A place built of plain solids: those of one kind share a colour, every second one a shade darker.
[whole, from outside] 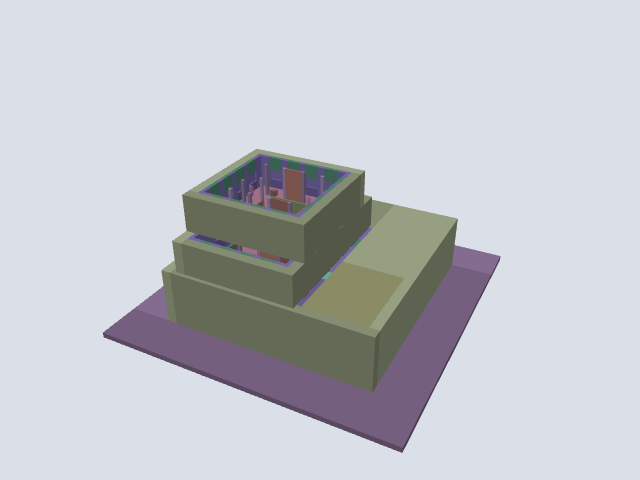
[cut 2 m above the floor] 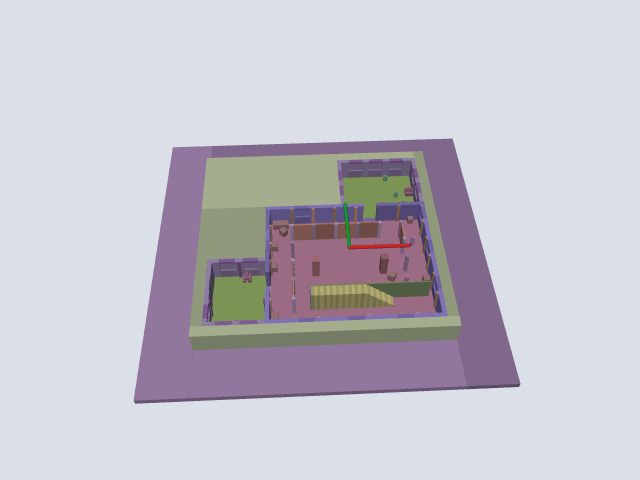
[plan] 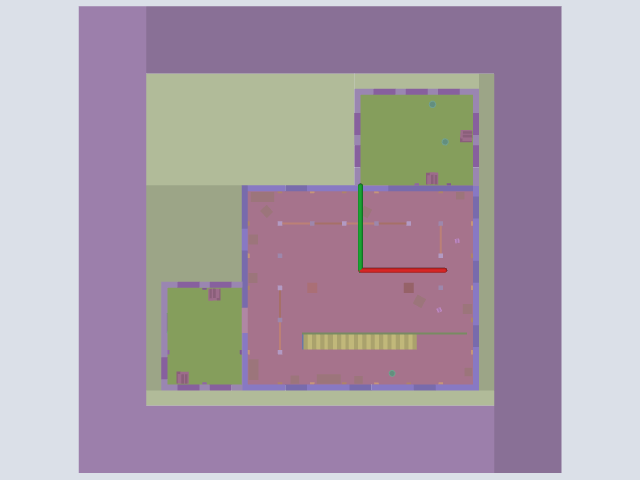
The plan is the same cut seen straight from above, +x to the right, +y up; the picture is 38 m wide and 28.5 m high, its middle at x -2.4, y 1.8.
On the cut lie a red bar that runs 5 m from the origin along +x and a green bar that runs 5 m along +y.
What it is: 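The timber main towers of Japanese castles, from general knowledge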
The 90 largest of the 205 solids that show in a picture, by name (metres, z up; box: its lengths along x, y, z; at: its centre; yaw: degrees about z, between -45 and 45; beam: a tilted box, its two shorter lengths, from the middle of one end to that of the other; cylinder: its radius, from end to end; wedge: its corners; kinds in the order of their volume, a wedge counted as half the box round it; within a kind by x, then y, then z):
{
 "wall_fill_storey_1": {"box": [0.9, 6.45, 5.83], "at": [-12.27, -3.91, 2.42]},
 "wall_fill_storey_2": {"box": [5.68, 5.73, 5.83], "at": [-9.88, 2.18, 2.42]},
 "wall_fill_storey_3": {"box": [12.36, 6.63, 5.83], "at": [-6.54, 8.36, 2.42]},
 "wall_fill_storey_4": {"box": [0.9, 11.35, 3.39], "at": [-5.22, -1.04, 10.06]},
 "wall_fill_storey_5": {"box": [20.67, 0.9, 5.83], "at": [-2.39, -7.58, 2.42]},
 "wall_fill_storey_6": {"box": [15.17, 0.9, 3.03], "at": [0.0, -6.27, 6.85]},
 "wall_fill_storey_7": {"box": [9.55, 0.9, 3.39], "at": [0.0, -6.27, 10.06]},
 "wall_fill_storey_8": {"box": [15.17, 0.9, 3.03], "at": [0.0, 4.18, 6.85]},
 "wall_fill_storey_9": {"box": [9.55, 0.9, 3.39], "at": [0.0, 4.18, 10.06]},
 "wall_fill_storey_10": {"box": [7.41, 0.9, 5.83], "at": [3.34, 11.23, 2.42]},
 "wall_fill_storey_11": {"box": [0.9, 11.35, 3.39], "at": [5.22, -1.04, 10.06]},
 "wall_fill_storey_12": {"box": [0.9, 9.55, 3.03], "at": [7.13, -1.04, 6.85]},
 "wall_fill_storey_13": {"box": [0.9, 18.81, 5.83], "at": [7.5, 2.27, 2.42]},
 "ground_garden_1": {"box": [4.0, 27.71, 0.5], "at": [-14.72, 1.82, -0.27]},
 "ground_garden_2": {"box": [20.67, 4.0, 0.5], "at": [-2.39, -10.03, -0.27]},
 "ground_garden_3": {"box": [20.67, 4.0, 0.5], "at": [-2.39, 13.68, -0.27]},
 "ground_garden_4": {"box": [4.0, 27.71, 0.5], "at": [9.95, 1.82, -0.27]},
 "floor_storey_1": {"box": [3.3, 8.83, 0.36], "at": [-2.77, -1.04, 8.54]},
 "floor_storey_2": {"box": [13.37, 11.46, 0.55], "at": [0.0, -1.04, -0.28]},
 "floor_storey_3": {"box": [12.65, 7.06, 0.36], "at": [0.0, -0.16, 5.51]},
 "wall_fill_over_annex_1": {"box": [7.41, 5.77, 2.49], "at": [3.34, 7.89, 4.09]},
 "wall_storey_1": {"box": [0.36, 3.41, 5.48], "at": [-6.87, -5.43, 2.59]},
 "wall_storey_2": {"box": [0.36, 3.4, 5.48], "at": [-6.87, -0.52, 2.59]},
 "wall_storey_3": {"box": [0.36, 1.3, 1.98], "at": [-6.87, 1.82, 2.79]},
 "wall_storey_4": {"box": [0.36, 2.58, 5.48], "at": [-6.87, 3.76, 2.59]},
 "wall_storey_5": {"box": [2.58, 0.36, 5.48], "at": [-5.76, -6.95, 2.59]},
 "wall_storey_6": {"box": [2.58, 0.36, 5.48], "at": [-5.76, 4.87, 2.59]},
 "wall_storey_7": {"box": [0.36, 1.26, 3.39], "at": [-4.59, -5.19, 10.06]},
 "wall_storey_8": {"box": [0.36, 0.61, 3.39], "at": [-4.59, -2.95, 10.06]},
 "wall_storey_9": {"box": [0.36, 0.61, 3.39], "at": [-4.59, -1.04, 10.06]},
 "wall_storey_10": {"box": [0.36, 0.61, 3.39], "at": [-4.59, 0.87, 10.06]},
 "wall_storey_11": {"box": [0.36, 1.26, 3.39], "at": [-4.59, 3.1, 10.06]},
 "wall_storey_12": {"box": [1.26, 0.36, 3.39], "at": [-4.14, -5.64, 10.06]},
 "wall_storey_13": {"box": [1.3, 0.36, 1.98], "at": [-3.82, -6.95, 2.79]},
 "wall_storey_14": {"box": [1.3, 0.36, 1.98], "at": [-3.82, 4.87, 2.79]},
 "wall_storey_15": {"box": [2.52, 0.36, 5.48], "at": [-1.91, -6.95, 2.59]},
 "wall_storey_16": {"box": [4.82, 0.36, 5.48], "at": [-0.76, 4.87, 2.59]},
 "wall_storey_17": {"box": [1.3, 0.36, 1.98], "at": [0.0, -6.95, 2.79]},
 "wall_storey_18": {"box": [2.52, 0.36, 5.48], "at": [1.91, -6.95, 2.59]},
 "wall_storey_19": {"box": [1.3, 0.36, 1.98], "at": [3.82, -6.95, 2.79]},
 "wall_storey_20": {"box": [1.26, 0.36, 3.39], "at": [4.14, -5.64, 10.06]},
 "wall_storey_21": {"box": [4.2, 0.36, 5.48], "at": [4.95, 4.87, 2.59]},
 "wall_storey_22": {"box": [3.17, 0.36, 3.03], "at": [5.1, -5.64, 6.85]},
 "wall_storey_23": {"box": [2.58, 0.36, 5.48], "at": [5.76, -6.95, 2.59]},
 "wall_storey_24": {"box": [0.36, 2.58, 5.48], "at": [6.87, -5.84, 2.59]},
 "wall_storey_25": {"box": [0.36, 1.3, 1.98], "at": [6.87, -3.91, 2.79]},
 "wall_storey_26": {"box": [0.36, 2.52, 5.48], "at": [6.87, -2.0, 2.59]},
 "wall_storey_27": {"box": [0.36, 1.3, 1.98], "at": [6.87, -0.09, 2.79]},
 "wall_storey_28": {"box": [0.36, 2.52, 5.48], "at": [6.87, 1.82, 2.59]},
 "wall_storey_29": {"box": [0.36, 1.3, 1.98], "at": [6.87, 3.73, 2.79]},
 "wall_storey_30": {"box": [0.36, 0.67, 5.48], "at": [6.87, 4.72, 2.59]},
 "floor_annex_1": {"box": [4.42, 5.73, 0.55], "at": [-9.25, -3.91, -0.28]},
 "floor_annex_2": {"box": [6.69, 5.37, 0.55], "at": [3.34, 7.73, -0.28]},
 "step_1": {"box": [0.31, 0.9, 5.54], "at": [-3.28, -4.26, 2.72]},
 "step_2": {"box": [0.31, 0.9, 5.33], "at": [-3.03, -4.26, 2.62]},
 "step_3": {"box": [0.31, 0.9, 5.13], "at": [-2.78, -4.26, 2.51]},
 "step_4": {"box": [0.31, 0.9, 4.93], "at": [-2.53, -4.26, 2.41]},
 "step_5": {"box": [0.31, 0.9, 4.72], "at": [-2.28, -4.26, 2.31]},
 "step_6": {"box": [0.31, 0.9, 4.52], "at": [-2.04, -4.26, 2.21]},
 "step_7": {"box": [0.31, 0.9, 4.31], "at": [-1.79, -4.26, 2.11]},
 "step_8": {"box": [0.31, 0.9, 4.11], "at": [-1.54, -4.26, 2.0]},
 "step_9": {"box": [0.31, 0.9, 3.93], "at": [-1.29, -4.26, 1.92]},
 "step_10": {"box": [0.31, 0.9, 3.73], "at": [-1.04, -4.26, 1.81]},
 "step_11": {"box": [0.31, 0.9, 3.53], "at": [-0.79, -4.26, 1.71]},
 "step_12": {"box": [0.31, 0.9, 3.32], "at": [-0.54, -4.26, 1.61]},
 "step_13": {"box": [0.31, 0.9, 3.12], "at": [-0.29, -4.26, 1.51]},
 "step_14": {"box": [0.31, 0.9, 2.91], "at": [-0.04, -4.26, 1.41]},
 "step_15": {"box": [0.31, 0.9, 2.71], "at": [0.21, -4.26, 1.3]},
 "wall_annex_1": {"box": [0.32, 1.2, 2.1], "at": [-11.66, -3.15, 1.05]},
 "wall_annex_2": {"box": [0.36, 1.42, 3.06], "at": [-11.64, -4.46, 1.38]},
 "wall_annex_3": {"box": [0.36, 1.87, 3.06], "at": [-11.64, -1.61, 1.38]},
 "wall_annex_4": {"box": [0.96, 0.36, 3.06], "at": [-11.34, -6.95, 1.38]},
 "wall_annex_5": {"box": [0.96, 0.36, 3.06], "at": [-11.34, -0.86, 1.38]},
 "wall_annex_6": {"box": [0.36, 1.12, 2.99], "at": [-0.18, 5.57, 1.35]},
 "wall_annex_7": {"box": [0.36, 1.44, 2.99], "at": [-0.18, 10.06, 1.35]},
 "wall_annex_8": {"box": [1.14, 0.36, 2.99], "at": [0.21, 10.6, 1.35]},
 "wall_annex_9": {"box": [1.14, 0.36, 2.99], "at": [6.47, 10.6, 1.35]},
 "wall_annex_10": {"box": [0.36, 1.12, 2.99], "at": [6.87, 5.57, 1.35]},
 "wall_annex_11": {"box": [0.36, 1.44, 2.99], "at": [6.87, 10.06, 1.35]},
 "wall_beside_right_1": {"box": [0.12, 3.89, 3.98], "at": [-1.05, -0.66, 7.68]},
 "wall_beside_right_2": {"box": [9.8, 0.12, 6.64], "at": [1.43, -3.75, 3.32]},
 "screen_storey_1": {"box": [0.12, 1.64, 5.33], "at": [-4.78, -3.91, 2.67]},
 "screen_storey_2": {"box": [0.12, 1.64, 5.33], "at": [-4.78, -2.0, 2.67]},
 "screen_storey_3": {"box": [1.64, 0.12, 5.33], "at": [-3.82, 2.78, 2.67]},
 "screen_storey_4": {"box": [1.64, 0.12, 5.33], "at": [-1.91, 2.78, 2.67]},
 "screen_storey_5": {"box": [1.64, 0.12, 5.33], "at": [0.0, 2.78, 2.67]},
 "screen_storey_6": {"box": [1.64, 0.12, 5.33], "at": [1.91, 2.78, 2.67]},
 "screen_storey_7": {"box": [0.12, 1.64, 5.33], "at": [4.78, 1.82, 2.67]},
 "post_great_storey_1": {"box": [0.6, 0.6, 5.33], "at": [-2.87, -1.04, 2.67]},
 "post_great_storey_2": {"box": [0.6, 0.6, 5.33], "at": [2.87, -1.04, 2.67]}
}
